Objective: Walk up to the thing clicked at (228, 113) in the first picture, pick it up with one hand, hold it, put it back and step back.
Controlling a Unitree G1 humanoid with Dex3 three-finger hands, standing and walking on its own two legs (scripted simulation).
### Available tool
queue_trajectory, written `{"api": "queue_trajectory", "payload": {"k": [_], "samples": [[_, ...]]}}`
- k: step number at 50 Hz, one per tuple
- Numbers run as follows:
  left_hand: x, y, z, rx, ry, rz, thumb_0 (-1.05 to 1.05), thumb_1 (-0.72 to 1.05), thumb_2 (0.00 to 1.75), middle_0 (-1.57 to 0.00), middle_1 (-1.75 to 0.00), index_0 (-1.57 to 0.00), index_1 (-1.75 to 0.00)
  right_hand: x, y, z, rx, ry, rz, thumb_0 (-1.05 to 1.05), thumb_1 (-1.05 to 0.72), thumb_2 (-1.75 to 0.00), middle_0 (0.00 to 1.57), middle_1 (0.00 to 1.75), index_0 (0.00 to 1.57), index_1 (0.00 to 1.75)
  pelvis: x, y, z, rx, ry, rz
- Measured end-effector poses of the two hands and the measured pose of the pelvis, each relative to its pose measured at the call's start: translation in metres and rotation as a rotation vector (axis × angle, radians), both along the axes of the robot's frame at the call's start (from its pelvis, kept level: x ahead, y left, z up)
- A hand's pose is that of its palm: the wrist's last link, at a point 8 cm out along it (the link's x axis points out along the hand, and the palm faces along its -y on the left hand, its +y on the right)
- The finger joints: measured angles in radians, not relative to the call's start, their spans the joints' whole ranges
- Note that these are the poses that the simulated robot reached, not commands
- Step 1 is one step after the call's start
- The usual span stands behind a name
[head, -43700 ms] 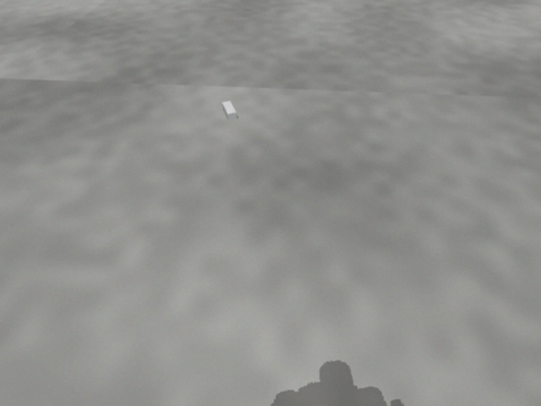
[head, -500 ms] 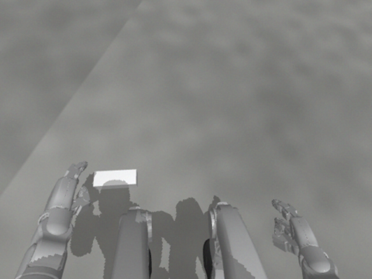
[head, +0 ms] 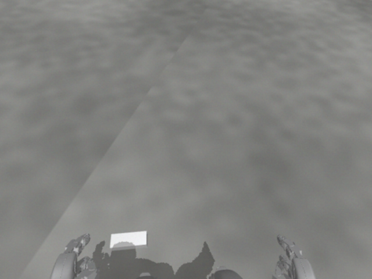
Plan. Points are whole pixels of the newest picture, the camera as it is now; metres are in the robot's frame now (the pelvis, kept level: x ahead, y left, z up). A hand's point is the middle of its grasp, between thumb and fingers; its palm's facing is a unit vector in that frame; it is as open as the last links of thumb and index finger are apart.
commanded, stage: home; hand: left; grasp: from above
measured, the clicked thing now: (129, 240) +0.42 +0.22 -0.66
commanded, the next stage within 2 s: none
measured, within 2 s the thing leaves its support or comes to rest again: neither
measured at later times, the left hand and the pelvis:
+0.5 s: hand out of the picture +0.18 +0.18 -0.02, palm faces +0.07 -0.98 -0.20, open 7.4 cm; pelvis +0.02 +0.00 +0.03, yaw +1 degrees
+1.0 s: hand out of the picture +0.18 +0.18 -0.02, palm faces +0.06 -0.98 -0.21, open 7.4 cm; pelvis +0.02 +0.00 +0.03, yaw +1 degrees
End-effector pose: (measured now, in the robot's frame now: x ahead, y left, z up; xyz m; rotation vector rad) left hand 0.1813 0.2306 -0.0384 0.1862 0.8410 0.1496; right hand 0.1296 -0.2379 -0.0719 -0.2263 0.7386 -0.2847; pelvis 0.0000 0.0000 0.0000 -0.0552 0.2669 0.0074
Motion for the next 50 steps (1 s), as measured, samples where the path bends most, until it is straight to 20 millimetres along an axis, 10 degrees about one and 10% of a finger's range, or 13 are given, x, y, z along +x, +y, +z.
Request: {"api": "queue_trajectory", "payload": {"k": [9,21,50], "samples": [[-0.016,-0.001,0.048,-0.001,-0.034,0.004,0.01,0.9,0.9,-0.2,-0.3,-0.2,-0.3,0.022,-0.007,0.04,-0.031,-0.116,-0.001,0.02,-0.9,-0.9,0.21,0.3,0.21,0.3,0.016,0.0,0.027,0.008,-0.069,0.007],[-0.024,-0.001,0.047,-0.018,-0.014,0.014,0.01,0.9,0.9,-0.2,-0.3,-0.2,-0.3,0.054,0.0,0.056,-0.038,-0.21,0.077,0.02,-0.9,-0.9,0.21,0.3,0.21,0.3,0.019,-0.002,0.03,0.014,-0.099,0.019],[-0.022,-0.002,0.048,-0.014,-0.023,-0.005,0.01,0.9,0.9,-0.2,-0.3,-0.2,-0.29,0.029,-0.003,0.045,-0.034,-0.148,0.043,0.02,-0.9,-0.9,0.21,0.3,0.21,0.3,0.015,-0.001,0.03,0.013,-0.106,0.011]]}}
